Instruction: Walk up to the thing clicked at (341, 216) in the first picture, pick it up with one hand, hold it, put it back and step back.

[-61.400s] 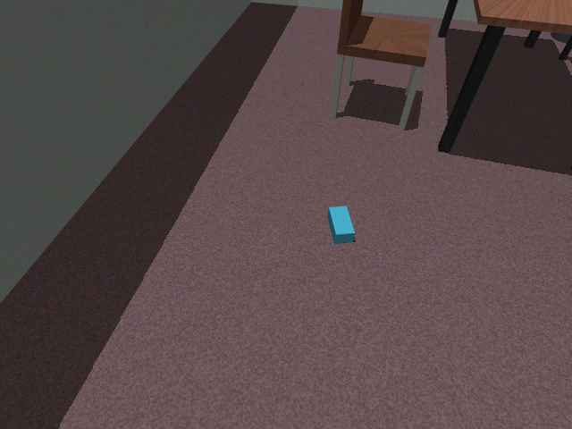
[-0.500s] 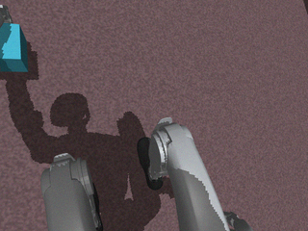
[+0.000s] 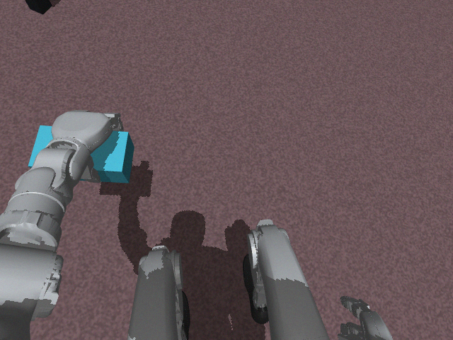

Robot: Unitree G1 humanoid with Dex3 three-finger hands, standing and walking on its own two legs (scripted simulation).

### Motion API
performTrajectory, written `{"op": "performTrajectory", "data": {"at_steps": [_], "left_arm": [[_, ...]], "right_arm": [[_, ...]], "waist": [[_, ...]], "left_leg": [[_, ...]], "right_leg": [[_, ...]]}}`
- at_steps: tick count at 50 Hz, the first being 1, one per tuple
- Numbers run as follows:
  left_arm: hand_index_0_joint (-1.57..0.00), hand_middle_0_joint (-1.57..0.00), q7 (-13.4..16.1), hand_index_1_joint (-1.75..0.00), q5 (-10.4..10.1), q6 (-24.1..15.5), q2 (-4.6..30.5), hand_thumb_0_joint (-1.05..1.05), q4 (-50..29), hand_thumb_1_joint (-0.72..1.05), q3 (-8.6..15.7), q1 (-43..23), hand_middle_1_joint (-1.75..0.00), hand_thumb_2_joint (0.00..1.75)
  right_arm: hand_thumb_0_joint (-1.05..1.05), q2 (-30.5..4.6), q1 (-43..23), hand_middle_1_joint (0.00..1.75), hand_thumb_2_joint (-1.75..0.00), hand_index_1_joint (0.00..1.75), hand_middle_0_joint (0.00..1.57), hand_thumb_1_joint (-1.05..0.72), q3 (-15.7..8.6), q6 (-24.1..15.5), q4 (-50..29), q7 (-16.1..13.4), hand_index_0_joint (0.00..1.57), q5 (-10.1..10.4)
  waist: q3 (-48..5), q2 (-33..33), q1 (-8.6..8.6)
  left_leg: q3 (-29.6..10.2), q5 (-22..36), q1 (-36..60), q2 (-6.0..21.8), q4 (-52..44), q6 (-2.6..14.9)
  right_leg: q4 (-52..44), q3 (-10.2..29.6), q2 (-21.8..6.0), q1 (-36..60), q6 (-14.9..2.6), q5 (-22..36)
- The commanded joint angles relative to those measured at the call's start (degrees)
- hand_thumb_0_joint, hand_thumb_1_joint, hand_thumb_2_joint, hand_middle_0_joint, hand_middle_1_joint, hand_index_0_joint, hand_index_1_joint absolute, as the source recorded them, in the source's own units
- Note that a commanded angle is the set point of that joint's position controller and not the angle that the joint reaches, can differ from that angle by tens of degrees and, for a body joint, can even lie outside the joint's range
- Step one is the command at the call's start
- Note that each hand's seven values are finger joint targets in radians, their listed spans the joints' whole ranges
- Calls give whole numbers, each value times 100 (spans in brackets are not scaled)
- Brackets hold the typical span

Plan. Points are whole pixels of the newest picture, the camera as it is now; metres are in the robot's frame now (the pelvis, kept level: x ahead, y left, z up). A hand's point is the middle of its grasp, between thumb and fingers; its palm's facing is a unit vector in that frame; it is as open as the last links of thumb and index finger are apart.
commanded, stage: lift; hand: left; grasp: from above
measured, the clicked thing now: (86, 155) +0.49 +0.22 -0.11
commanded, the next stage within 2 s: hold in 0.88 s
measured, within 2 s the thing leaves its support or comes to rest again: neither
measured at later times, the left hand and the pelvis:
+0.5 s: hand (64, 142) +0.41 +0.18 +0.09, palm faces -0.49 -0.01 -0.87, open 11.2 cm; pelvis +0.05 -0.03 +0.16, yaw +0 degrees
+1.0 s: hand (28, 116) +0.41 +0.18 +0.16, palm faces -0.49 -0.02 -0.87, open 11.2 cm; pelvis +0.08 -0.03 +0.23, yaw +0 degrees
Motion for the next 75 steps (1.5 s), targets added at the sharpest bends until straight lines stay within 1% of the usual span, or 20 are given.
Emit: {"op": "performTrajectory", "data": {"at_steps": [1,6,8,10,16,17,21,24,26,31,35,37,42,43,45,54,59,65,67,75], "left_arm": [[-91,-86,147,-102,-247,192,1215,0,-1155,70,511,-1903,-108,100],[-92,-87,-97,-98,-595,81,1093,0,-1870,66,563,-1396,-103,99],[-90,-85,-98,-97,-599,-19,1251,0,-2064,62,692,-1169,-102,97],[-88,-84,-52,-95,-615,-126,1106,0,-2099,59,651,-950,-99,97],[-90,-87,250,-93,-490,-293,1102,0,-2044,59,737,-275,-96,100],[-92,-90,301,-94,-458,-287,1007,0,-1913,61,682,-252,-96,103],[-91,-89,536,-94,-299,-254,852,0,-1694,61,591,-32,-97,103],[-92,-90,579,-94,-227,-245,858,0,-1567,62,584,86,-96,103],[-92,-90,602,-95,-262,-239,717,0,-1673,62,486,71,-98,102],[-89,-85,708,-95,-283,-82,521,0,-1896,59,383,272,-98,100],[-87,-84,735,-93,-184,7,736,0,-1981,57,485,284,-96,100],[-86,-83,702,-93,-222,29,653,0,-2102,55,415,108,-96,99],[-86,-82,565,-93,-275,108,632,0,-2080,56,427,564,-97,99],[-86,-82,511,-93,-293,130,470,0,-2073,55,311,744,-97,98],[-86,-82,438,-93,-342,134,579,0,-2140,55,383,820,-96,100],[-89,-86,-24,-90,-401,-138,744,0,-2702,59,434,990,-94,101],[-93,-89,-10,-86,-452,-228,803,0,-2936,66,570,982,-90,97],[-94,-90,-95,-82,-370,-245,720,0,-2907,66,468,1152,-86,95],[-96,-91,-119,-82,-414,-240,799,0,-2958,69,536,1171,-86,94],[-96,-92,-319,-77,-521,-249,705,0,-3148,68,434,1255,-81,89]], "right_arm": [[0,-1179,1006,30,-89,30,20,-87,-542,-89,-123,-126,20,86],[0,-979,884,30,-90,30,20,-89,-509,-182,-242,-243,20,94],[0,-921,876,30,-90,30,20,-90,-491,-235,-258,-309,20,83],[0,-839,843,30,-90,30,20,-90,-481,-293,-227,-354,20,70],[0,-728,880,30,-90,30,20,-90,-514,-442,-58,-396,20,78],[0,-737,860,30,-90,30,20,-90,-518,-466,16,-392,20,73],[0,-711,861,30,-90,30,20,-90,-566,-553,128,-369,20,123],[0,-763,901,30,-90,30,20,-90,-634,-586,177,-353,20,119],[0,-727,863,30,-90,30,20,-90,-632,-594,156,-335,20,121],[0,-754,755,30,-90,30,20,-90,-711,-603,155,-316,20,151],[0,-769,734,30,-90,30,20,-90,-736,-581,206,-320,20,148],[0,-750,703,30,-90,30,20,-90,-723,-570,193,-321,20,156],[0,-771,600,30,-90,30,20,-90,-742,-519,102,-308,20,170],[0,-740,577,30,-90,30,20,-90,-734,-501,72,-305,20,182],[0,-736,504,30,-90,30,20,-90,-723,-484,43,-314,20,182],[0,-714,308,30,-90,30,20,-90,-687,-411,-135,-378,20,153],[0,-711,302,30,-89,30,20,-89,-695,-405,-121,-380,20,158],[0,-724,259,30,-89,30,20,-89,-710,-382,-126,-362,20,169],[0,-732,201,30,-89,30,20,-88,-714,-367,-146,-359,20,176],[0,-708,80,30,-89,30,20,-89,-681,-336,-225,-372,20,191]], "waist": [[-3367,674,-35],[-3364,414,131],[-3253,348,212],[-3061,272,254],[-2584,148,410],[-2258,237,401],[-2023,198,467],[-1974,113,540],[-1879,15,544],[-1886,42,645],[-1808,71,731],[-1738,90,657],[-1628,43,776],[-1498,-78,797],[-1342,-129,808],[-1315,41,873],[-1259,86,900],[-1225,51,900],[-1178,46,952],[-1015,39,942]], "left_leg": [[-362,407,2754,93,-2707,-185],[-282,678,3358,124,-3221,-156],[-239,713,3605,118,-3455,-158],[-222,704,3889,121,-3683,-162],[-98,1092,4601,114,-4267,-189],[-108,1122,4640,129,-4402,-219],[-60,1336,5065,133,-4761,-232],[8,1625,5388,118,-4977,-211],[64,1522,5497,74,-5126,-165],[33,2056,6214,110,-5540,-205],[34,2357,6518,109,-5781,-224],[39,2459,6651,122,-5904,-234],[35,2627,6971,128,-6252,-264],[43,2604,6971,124,-6324,-248],[82,2440,6927,98,-6440,-224],[67,2954,7513,143,-6725,-289],[50,3206,7700,161,-6880,-350],[81,3479,7864,147,-6953,-355],[74,3496,7882,147,-7001,-356],[71,3472,7967,154,-7146,-351]], "right_leg": [[-1261,-361,253,2823,-407,39],[-1903,-291,313,3829,-408,221],[-2202,-231,319,4155,-414,210],[-2508,-189,332,4368,-418,195],[-3379,-51,378,5295,-405,394],[-3468,-51,375,5233,-406,409],[-3912,-34,418,5666,-400,552],[-4214,-37,444,6068,-380,814],[-4513,11,441,6365,-352,747],[-4828,-13,473,6819,-374,1183],[-5053,-3,477,7117,-373,1441],[-5156,-2,477,7227,-366,1536],[-5410,-39,498,7553,-371,1615],[-5506,-48,499,7656,-358,1604],[-5671,-19,486,7795,-336,1480],[-5847,-87,530,7994,-400,1742],[-5889,-115,546,8051,-417,1902],[-5946,-95,528,8268,-420,2149],[-6006,-103,535,8323,-412,2138],[-6118,-95,532,8407,-408,2113]]}}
